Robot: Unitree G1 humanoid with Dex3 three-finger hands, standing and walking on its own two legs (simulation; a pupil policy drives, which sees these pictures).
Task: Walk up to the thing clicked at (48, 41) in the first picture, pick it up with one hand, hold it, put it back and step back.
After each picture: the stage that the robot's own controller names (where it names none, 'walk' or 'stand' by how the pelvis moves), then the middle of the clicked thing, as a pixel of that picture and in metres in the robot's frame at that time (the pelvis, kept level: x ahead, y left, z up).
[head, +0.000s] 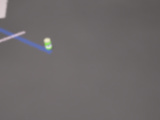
stand; (47, 43) +1.33 +0.43 -0.72
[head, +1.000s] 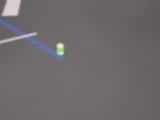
walk; (60, 49) +1.23 +0.21 -0.69
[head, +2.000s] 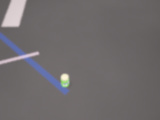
walk; (65, 80) +0.74 +0.17 -0.70
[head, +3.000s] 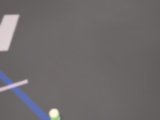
walk; (54, 116) +0.48 +0.22 -0.70
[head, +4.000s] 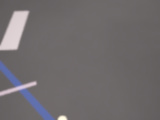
stand; out of the picture +0.39 +0.18 -0.70
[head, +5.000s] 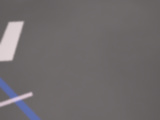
stand; out of the picture +0.35 +0.20 -0.72
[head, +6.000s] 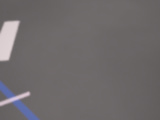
stand; out of the picture +0.36 +0.21 -0.72
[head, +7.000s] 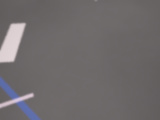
stand; out of the picture +0.36 +0.20 -0.73
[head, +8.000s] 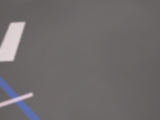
stand; out of the picture +0.35 +0.20 -0.73
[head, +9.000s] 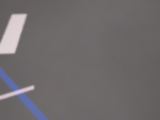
go down; out of the picture +0.37 +0.19 -0.72
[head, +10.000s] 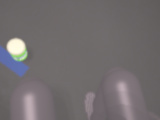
go down; (18, 50) +0.47 +0.21 -0.30
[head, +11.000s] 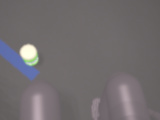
approach; (30, 55) +0.46 +0.19 -0.31
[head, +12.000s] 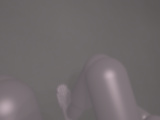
close in; out of the picture +0.46 +0.24 -0.23
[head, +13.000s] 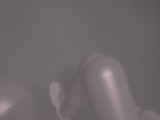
close; out of the picture +0.45 +0.25 -0.24
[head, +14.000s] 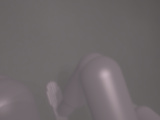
lift; out of the picture +0.42 +0.22 -0.24
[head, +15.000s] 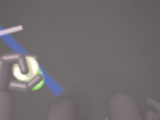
lift; (30, 74) +0.34 +0.19 -0.02
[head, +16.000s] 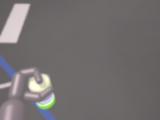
hold; (42, 92) +0.31 +0.16 -0.01
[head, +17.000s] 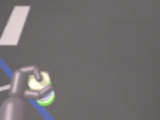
hold; (42, 89) +0.32 +0.16 -0.01
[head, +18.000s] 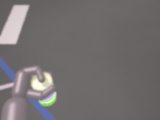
crouch; (44, 90) +0.32 +0.16 -0.01
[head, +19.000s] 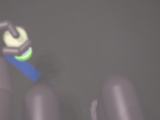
crouch; (19, 45) +0.46 +0.18 -0.11
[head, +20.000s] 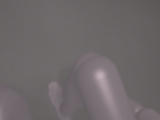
lower; out of the picture +0.45 +0.25 -0.24
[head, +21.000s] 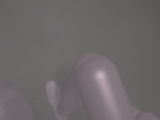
lower; out of the picture +0.45 +0.26 -0.24
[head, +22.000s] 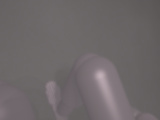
lower; out of the picture +0.45 +0.26 -0.24
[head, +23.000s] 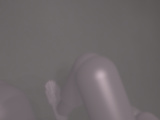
lower; out of the picture +0.45 +0.26 -0.24
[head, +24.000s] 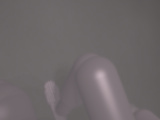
open; out of the picture +0.45 +0.24 -0.25
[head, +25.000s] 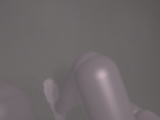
rise; out of the picture +0.45 +0.24 -0.24
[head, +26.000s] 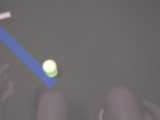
walk; (50, 68) +0.46 +0.17 -0.41
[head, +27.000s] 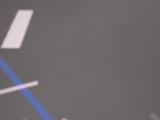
stand; out of the picture +0.38 +0.15 -0.66
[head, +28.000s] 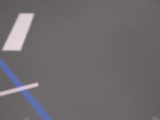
stand; out of the picture +0.39 +0.16 -0.67
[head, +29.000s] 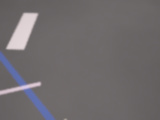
stand; out of the picture +0.39 +0.15 -0.69
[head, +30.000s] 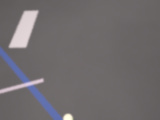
walk; out of the picture +0.41 +0.16 -0.72
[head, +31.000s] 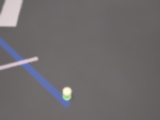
walk; (67, 93) +0.55 +0.09 -0.71
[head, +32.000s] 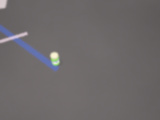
walk; (55, 58) +0.84 +0.27 -0.69
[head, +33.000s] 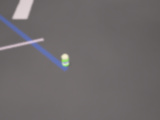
stand; (65, 60) +1.05 +0.20 -0.71
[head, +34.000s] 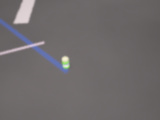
stand; (65, 62) +1.05 +0.21 -0.73
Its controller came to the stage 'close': yes
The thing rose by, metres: 0.71
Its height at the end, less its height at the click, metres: +0.00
